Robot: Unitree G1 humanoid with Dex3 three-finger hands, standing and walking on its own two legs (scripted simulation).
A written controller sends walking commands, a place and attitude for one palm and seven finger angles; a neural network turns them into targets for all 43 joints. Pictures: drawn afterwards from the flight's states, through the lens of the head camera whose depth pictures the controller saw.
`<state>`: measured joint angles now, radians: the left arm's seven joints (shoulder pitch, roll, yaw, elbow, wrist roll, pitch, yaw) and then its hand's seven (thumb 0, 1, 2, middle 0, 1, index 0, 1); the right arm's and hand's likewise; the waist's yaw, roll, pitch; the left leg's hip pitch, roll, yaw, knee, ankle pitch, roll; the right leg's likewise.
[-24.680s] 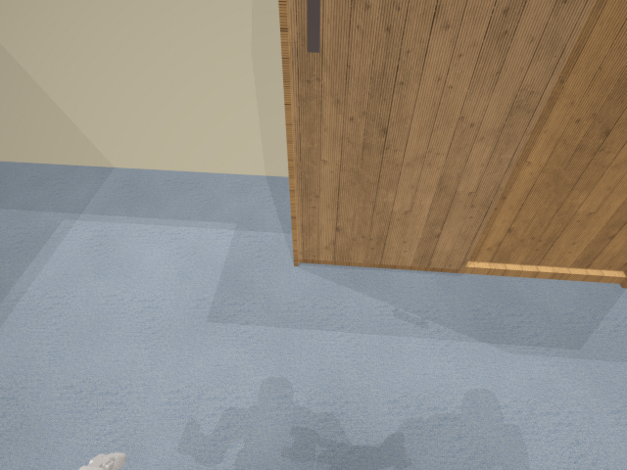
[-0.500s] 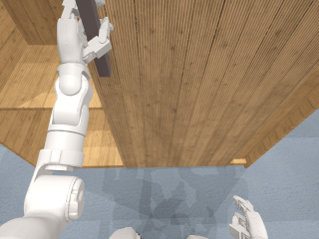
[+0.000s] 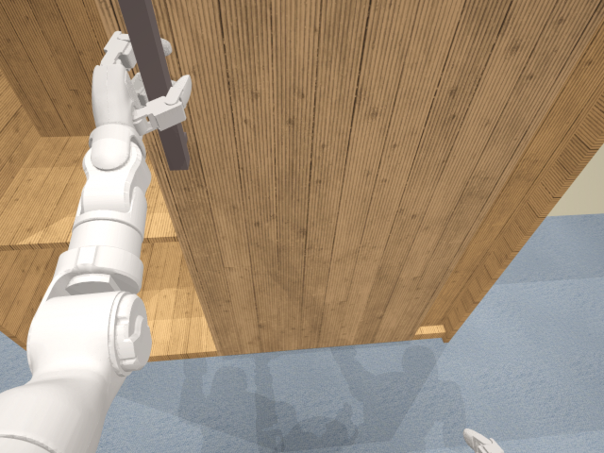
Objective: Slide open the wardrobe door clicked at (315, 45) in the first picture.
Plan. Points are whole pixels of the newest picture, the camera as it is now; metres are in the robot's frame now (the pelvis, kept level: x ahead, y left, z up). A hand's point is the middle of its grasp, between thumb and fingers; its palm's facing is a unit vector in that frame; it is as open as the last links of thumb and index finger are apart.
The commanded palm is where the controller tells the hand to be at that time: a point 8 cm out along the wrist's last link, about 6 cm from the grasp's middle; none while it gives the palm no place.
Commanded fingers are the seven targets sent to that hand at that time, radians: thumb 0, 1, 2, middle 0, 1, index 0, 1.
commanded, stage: loosen the grip on the handle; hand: left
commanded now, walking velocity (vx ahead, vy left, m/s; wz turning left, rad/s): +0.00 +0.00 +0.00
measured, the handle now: (158, 62) +0.51 +0.19 +0.27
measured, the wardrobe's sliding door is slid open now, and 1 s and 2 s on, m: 0.50 0.50 0.50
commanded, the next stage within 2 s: slip the hand off the handle in 0.44 s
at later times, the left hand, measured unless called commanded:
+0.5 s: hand (171, 102) +0.47 +0.17 +0.24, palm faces +0.17 -0.98 -0.05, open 14.5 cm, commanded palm +0.44 +0.22 +0.23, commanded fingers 0.00 -0.55 0.20 -0.25 -1.15 -0.25 -1.15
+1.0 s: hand (123, 104) +0.46 +0.23 +0.24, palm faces +0.24 -0.97 -0.06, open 14.7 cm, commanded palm +0.44 +0.27 +0.23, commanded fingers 0.00 -0.55 0.20 -0.25 -1.15 -0.25 -1.15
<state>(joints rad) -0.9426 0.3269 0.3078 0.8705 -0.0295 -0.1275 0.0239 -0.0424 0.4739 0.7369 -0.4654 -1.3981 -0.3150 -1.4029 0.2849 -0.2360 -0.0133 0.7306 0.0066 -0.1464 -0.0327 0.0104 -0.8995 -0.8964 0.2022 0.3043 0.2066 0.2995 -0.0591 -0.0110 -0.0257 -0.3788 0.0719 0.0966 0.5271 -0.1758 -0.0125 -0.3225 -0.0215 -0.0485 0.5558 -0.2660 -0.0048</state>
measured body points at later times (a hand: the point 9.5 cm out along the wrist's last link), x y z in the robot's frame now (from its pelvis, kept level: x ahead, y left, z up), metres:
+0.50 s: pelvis +0.00 +0.00 +0.00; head +0.02 +0.00 +0.45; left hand +0.45 +0.22 +0.24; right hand +0.03 -0.27 -0.12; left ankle +0.06 +0.12 -0.73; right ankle +0.01 -0.12 -0.73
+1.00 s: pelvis +0.03 +0.00 +0.00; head +0.04 +0.00 +0.45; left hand +0.44 +0.28 +0.24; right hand +0.12 -0.26 -0.10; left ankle +0.06 +0.12 -0.73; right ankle +0.01 -0.12 -0.73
